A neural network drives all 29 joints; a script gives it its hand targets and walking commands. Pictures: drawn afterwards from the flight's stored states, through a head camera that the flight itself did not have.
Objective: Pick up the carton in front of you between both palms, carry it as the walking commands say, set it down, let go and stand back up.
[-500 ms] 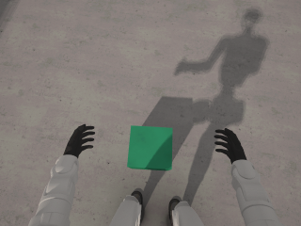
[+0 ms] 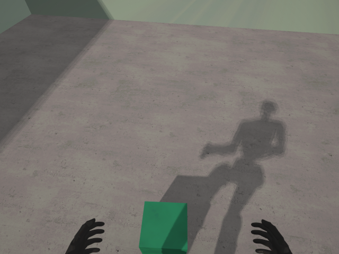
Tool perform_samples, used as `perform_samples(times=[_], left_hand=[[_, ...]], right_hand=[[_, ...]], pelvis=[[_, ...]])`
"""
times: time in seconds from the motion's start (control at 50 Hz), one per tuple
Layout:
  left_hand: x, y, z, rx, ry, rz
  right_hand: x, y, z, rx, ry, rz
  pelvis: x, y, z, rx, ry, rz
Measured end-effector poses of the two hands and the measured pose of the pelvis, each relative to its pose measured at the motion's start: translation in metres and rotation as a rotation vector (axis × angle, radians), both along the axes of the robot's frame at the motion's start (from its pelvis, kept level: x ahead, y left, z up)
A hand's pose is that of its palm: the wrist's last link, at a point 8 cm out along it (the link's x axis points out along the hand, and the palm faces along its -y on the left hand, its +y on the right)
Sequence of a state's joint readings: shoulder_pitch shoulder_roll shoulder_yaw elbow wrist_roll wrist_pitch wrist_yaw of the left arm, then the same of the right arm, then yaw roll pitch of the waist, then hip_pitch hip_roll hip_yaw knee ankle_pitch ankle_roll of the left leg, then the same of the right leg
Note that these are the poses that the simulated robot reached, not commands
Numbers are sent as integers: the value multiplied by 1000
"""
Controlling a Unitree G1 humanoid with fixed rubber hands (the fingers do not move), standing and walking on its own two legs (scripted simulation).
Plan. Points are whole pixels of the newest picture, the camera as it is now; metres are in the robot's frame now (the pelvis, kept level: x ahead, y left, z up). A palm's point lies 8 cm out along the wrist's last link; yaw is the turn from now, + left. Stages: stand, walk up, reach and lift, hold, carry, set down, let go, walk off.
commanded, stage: let go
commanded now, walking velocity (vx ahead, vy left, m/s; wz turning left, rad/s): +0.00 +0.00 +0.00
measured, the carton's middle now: (165, 231) +0.36 +0.05 -0.65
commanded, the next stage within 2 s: stand in 0.28 s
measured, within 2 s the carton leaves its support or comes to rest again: neither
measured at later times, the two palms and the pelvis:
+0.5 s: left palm out of the picture +0.14 +0.29 -0.09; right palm out of the picture +0.15 -0.27 -0.08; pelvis +0.01 +0.01 -0.01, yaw -1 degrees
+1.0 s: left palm out of the picture +0.13 +0.31 -0.10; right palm out of the picture +0.13 -0.27 -0.09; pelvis +0.01 +0.02 +0.00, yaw -1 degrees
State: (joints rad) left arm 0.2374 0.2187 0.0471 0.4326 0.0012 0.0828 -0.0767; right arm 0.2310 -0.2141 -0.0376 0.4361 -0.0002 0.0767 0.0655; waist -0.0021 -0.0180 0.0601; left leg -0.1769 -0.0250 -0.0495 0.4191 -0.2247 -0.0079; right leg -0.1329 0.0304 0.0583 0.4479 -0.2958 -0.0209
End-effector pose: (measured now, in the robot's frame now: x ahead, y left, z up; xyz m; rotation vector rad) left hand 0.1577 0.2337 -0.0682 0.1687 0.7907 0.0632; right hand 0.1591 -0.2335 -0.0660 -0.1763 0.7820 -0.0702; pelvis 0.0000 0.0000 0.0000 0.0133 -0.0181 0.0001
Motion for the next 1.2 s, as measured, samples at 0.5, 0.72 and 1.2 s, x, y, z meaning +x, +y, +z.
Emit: perform_samples(times=[0.5, 0.72, 1.2], left_hand=[[-15, 60, -19, 170, 90, 41], [-19, 72, -27, 192, 149, 41], [-46, 82, -31, 210, 232, 54]], right_hand=[[-13, -32, -13, -189, 103, -55], [-17, -36, -19, -213, 151, -65], [-47, -46, -26, -221, 242, -83]], pelvis=[[7, 14, -5, -17, 7, -9], [14, 20, -4, -16, 10, -11], [5, 21, 1, -14, -13, -11]])
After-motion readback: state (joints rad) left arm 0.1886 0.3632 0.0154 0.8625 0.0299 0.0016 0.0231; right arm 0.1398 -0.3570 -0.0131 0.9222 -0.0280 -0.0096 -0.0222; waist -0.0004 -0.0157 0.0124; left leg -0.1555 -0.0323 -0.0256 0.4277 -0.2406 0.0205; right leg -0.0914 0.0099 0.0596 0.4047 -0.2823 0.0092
